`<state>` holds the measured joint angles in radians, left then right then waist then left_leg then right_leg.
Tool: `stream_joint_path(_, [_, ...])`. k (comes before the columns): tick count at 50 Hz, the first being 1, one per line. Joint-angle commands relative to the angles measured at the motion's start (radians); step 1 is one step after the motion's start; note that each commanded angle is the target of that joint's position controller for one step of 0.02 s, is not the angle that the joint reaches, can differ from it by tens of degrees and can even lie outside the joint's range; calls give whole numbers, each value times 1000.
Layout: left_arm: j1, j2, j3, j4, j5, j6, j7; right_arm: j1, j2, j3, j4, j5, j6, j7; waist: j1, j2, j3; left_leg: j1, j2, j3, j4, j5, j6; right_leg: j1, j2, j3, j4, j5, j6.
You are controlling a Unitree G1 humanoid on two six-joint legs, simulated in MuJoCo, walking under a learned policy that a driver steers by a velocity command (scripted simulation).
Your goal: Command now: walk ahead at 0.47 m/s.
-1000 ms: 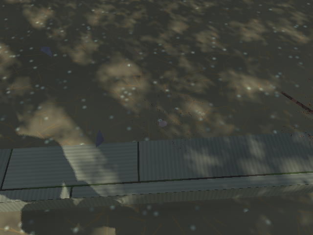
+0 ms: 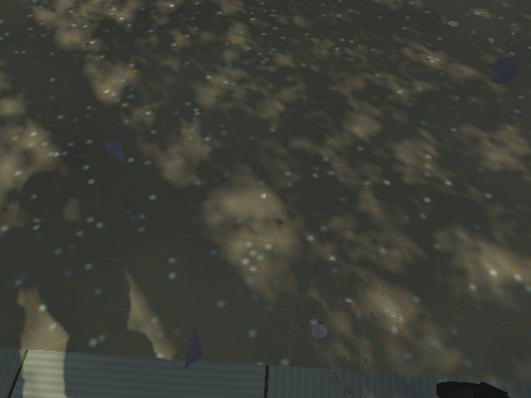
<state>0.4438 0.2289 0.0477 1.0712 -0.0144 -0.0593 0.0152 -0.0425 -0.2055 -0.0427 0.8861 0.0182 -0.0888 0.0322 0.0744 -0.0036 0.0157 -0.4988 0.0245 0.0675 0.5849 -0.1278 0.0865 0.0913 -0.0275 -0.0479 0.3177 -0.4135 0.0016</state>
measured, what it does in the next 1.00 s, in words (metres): climbs: left foot, then right foot 0.10 m higher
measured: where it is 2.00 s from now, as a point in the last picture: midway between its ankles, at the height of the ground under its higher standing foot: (301, 328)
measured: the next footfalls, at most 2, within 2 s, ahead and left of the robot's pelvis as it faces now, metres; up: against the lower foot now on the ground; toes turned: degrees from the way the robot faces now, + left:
left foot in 0.02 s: +0.14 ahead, +0.12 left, +0.00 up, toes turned +3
right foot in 0.48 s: +0.44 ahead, -0.10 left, +0.10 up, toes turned -6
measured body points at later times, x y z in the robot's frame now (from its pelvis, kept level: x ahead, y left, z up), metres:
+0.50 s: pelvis +0.28 -0.01 +0.02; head +0.31 -0.01 +0.47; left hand +0.51 +0.17 -0.06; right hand +0.18 -0.22 -0.13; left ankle +0.11 +0.12 -0.71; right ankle +0.41 -0.10 -0.63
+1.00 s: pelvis +0.51 +0.00 +0.11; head +0.54 +0.00 +0.55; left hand +0.48 +0.26 -0.04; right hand +0.71 -0.21 +0.00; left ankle +0.65 +0.11 -0.62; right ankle +0.41 -0.10 -0.63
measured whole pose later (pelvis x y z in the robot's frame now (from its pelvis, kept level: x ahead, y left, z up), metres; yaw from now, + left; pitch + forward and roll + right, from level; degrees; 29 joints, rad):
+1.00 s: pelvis +0.51 +0.00 +0.11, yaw +0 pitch +3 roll -2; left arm 0.36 0.21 0.03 1.03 -0.01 -0.07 0.01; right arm 0.05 -0.21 -0.01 0.83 0.00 -0.06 0.02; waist 0.07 0.05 -0.01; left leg -0.51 0.04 0.02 0.48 0.05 0.05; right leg -0.06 0.02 -0.12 0.36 -0.35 -0.01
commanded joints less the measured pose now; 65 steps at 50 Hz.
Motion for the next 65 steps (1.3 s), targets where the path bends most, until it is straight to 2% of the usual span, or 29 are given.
stream_joint_path(1, [-85, 153, 17, -83, 0, -8, -6, 463, -238, -90, 82, -1, -2, -13, -286, -19, -228, 719, 108, -171, -118, 55, 94, -408, -92, 24, 641, 775, -71])
stream_joint_path(2, [-29, 9, -14, -102, 21, -38, -14, 461, -315, -87, 88, -22, 8, -20, -176, 271, -272, 919, 359, -582, -155, 285, 197, -750, 62, 45, 1007, -113, -23])
stream_joint_path(3, [-27, 40, -8, -80, -22, -67, -20, 505, -259, -79, 103, -21, 11, -17, -222, 210, -330, 883, 415, -748, -263, 121, 289, -859, 65, 193, 1181, -141, -27])
stream_joint_path(4, [-93, 80, 5, -102, -47, -75, -24, 434, -183, -57, 101, -15, 12, -16, -188, 140, -171, 762, 379, -613, -288, 16, 261, -959, -2, 142, 1229, -87, -36])
stream_joint_path(6, [-181, 70, 12, -129, -38, -54, -16, 307, -62, -14, 84, -27, 16, 0, -126, 53, -26, 477, 278, -419, -346, -141, 179, -956, -79, 71, 1246, 32, -45])
stream_joint_path(8, [-161, -12, -5, -141, -28, -14, -8, 313, -49, 1, 116, -54, 23, 8, -81, 106, 42, 300, 253, -342, -392, -157, 160, -981, -85, 48, 1402, 16, -42])
stream_joint_path(10, [-162, -68, -26, -173, -32, 12, -2, 388, -44, 15, 159, -48, 28, 6, -64, 118, 65, 235, 256, -301, -403, -150, 164, -1128, -84, 33, 1604, -24, -38])
stream_joint_path(13, [-269, -87, -59, -273, -19, 13, 1, 449, -37, 42, 182, -48, 34, -13, -56, 84, 101, 230, 252, -269, -390, -202, 141, -1395, -88, 71, 1735, 36, -25])
stream_joint_path(16, [-401, -56, -93, -386, 16, -19, -15, 437, -71, 53, 151, -50, 37, -43, -50, 26, 77, 96, 148, -152, -419, -162, 116, -1281, -98, -21, 1337, 227, 6])
stream_joint_path(18, [-501, -42, -96, -436, 33, -29, -23, 474, -95, 46, 156, -27, 24, -66, -74, 45, -27, 66, 183, -140, -580, 53, 137, -938, -110, -70, 1060, 310, -13])
stream_joint_path(20, [-496, -23, -87, -445, 7, -28, -27, 529, -146, 36, 177, -4, 19, -71, -53, 88, -51, 255, 181, -76, -551, 413, 119, -788, -52, -129, 838, 216, -52])
stream_joint_path(23, [-357, 33, -48, -429, -7, -31, -58, 584, -181, 33, 193, -16, 55, -63, 47, 227, -144, 660, 238, -59, -234, 1258, 66, -710, 79, -177, 629, 52, -132])
stream_joint_path(24, [-236, 85, -26, -399, -11, -29, -67, 535, -177, 34, 177, -23, 61, -60, 114, 254, -205, 663, 227, -40, -64, 1345, 50, -564, 62, -96, 546, 129, -173])
stream_joint_path(25, [-84, 170, 1, -337, 14, -25, -74, 564, -105, 47, 136, -30, 46, -53, 109, 87, -351, 373, 150, -45, 233, 1135, 34, -221, -114, 245, 506, 147, -267])
stream_joint_path(26, [48, 272, 36, -276, 40, -4, -61, 607, -14, 54, 134, -41, 13, -30, 95, -278, -467, 27, -100, -126, 623, 71, -22, 61, -315, 840, 92, 65, -414])
stream_joint_path(27, [44, 198, 17, -251, 48, -5, -41, 588, -47, 28, 149, -44, -21, 4, 83, -246, -458, -126, -141, -319, 1014, -176, -19, 56, -379, 1050, -57, 1, -399])
stream_joint_path(29, [-115, 37, -32, -215, 22, -22, -56, 321, -46, 22, 7, 3, -22, 12, 5, -55, -100, -314, -44, -224, 1171, -168, 38, -290, -340, 675, -1, -76, -269])
stream_joint_path(31, [-191, -78, -59, -155, 53, -42, -77, 311, -17, 26, -50, 0, 9, -7, -102, -6, -27, -257, 23, -225, 1134, -42, 88, -508, -231, 366, 1, 64, -173])
stream_joint_path(35, [-179, 6, -33, -106, 26, -56, -64, 338, -28, 38, -71, 3, 39, -28, -153, -29, 17, -287, 26, -200, 818, -10, 50, -497, -142, 118, -109, 194, -171])
stream_joint_path(39, [-126, 64, -28, -98, 35, -65, -18, 202, -75, 20, -106, -22, 23, -28, -114, -53, -12, -257, 70, -95, 475, 159, -44, -385, -132, 36, -152, 598, -183])
stream_joint_path(45, [-42, 138, 1, -74, 12, -27, -3, 32, -50, 21, -128, -7, 27, -17, -17, -93, -28, -118, 36, -38, 37, 161, -73, -161, -187, 16, -78, 735, -171])
stream_joint_path(50, [-83, 124, 12, -73, 4, -11, 2, 182, -147, -22, -62, -34, 6, -20, -85, -73, -107, 176, -11, -36, -219, 303, -1, -96, -138, 32, 171, 767, -106])
stream_joint_path(51, [-75, 113, 7, -87, 23, -20, 3, 273, -214, -40, -42, -50, 2, -31, -102, -6, -204, 403, 102, -134, -122, 722, 40, -217, -84, -2, 318, 591, -67])
stream_joint_path(52, [55, -6, -28, -67, 37, -29, -5, 324, -224, -36, -33, -68, 15, -39, -69, 183, -348, 753, 308, -347, -46, 964, 218, -509, 12, -10, 568, 124, -3])
stream_joint_path(53, [54, 14, -29, -52, 25, -21, -7, 348, -131, -15, -25, -47, 23, -34, -98, 222, -427, 739, 378, -471, -122, 825, 292, -555, 32, 69, 727, -256, 30])
stream_joint_path(54, [-20, 87, -6, -69, 3, -8, -6, 307, -109, -6, -31, -34, 27, -29, -99, 161, -351, 625, 329, -436, -176, 585, 249, -586, 0, 115, 788, -273, 33])
stream_joint_path(57, [-135, 91, 10, -95, 11, 41, 26, 135, -103, 2, -51, -42, 25, -38, -37, 93, -152, 285, 243, -317, -296, 194, 150, -551, -66, 118, 694, -134, 46])
stream_joint_path(61, [-110, 45, 2, -65, 17, 60, 46, 107, -115, -4, -40, -51, 41, -49, -21, 128, -130, 141, 168, -215, -347, -3, 130, -372, -35, 59, 450, -5, 46])
stream_joint_path(65, [-140, 63, 7, -54, 37, 69, 35, 125, -103, -1, -9, -20, 55, -54, -15, 115, -72, 64, 125, -198, -363, -367, 52, -238, -23, 33, 202, 230, 4])
Keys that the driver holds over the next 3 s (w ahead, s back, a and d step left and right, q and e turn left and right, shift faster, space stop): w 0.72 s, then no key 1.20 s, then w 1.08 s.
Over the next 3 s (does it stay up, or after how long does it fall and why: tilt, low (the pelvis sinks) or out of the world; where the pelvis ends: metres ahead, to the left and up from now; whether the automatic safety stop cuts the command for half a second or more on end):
stays up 1.06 0.02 0.12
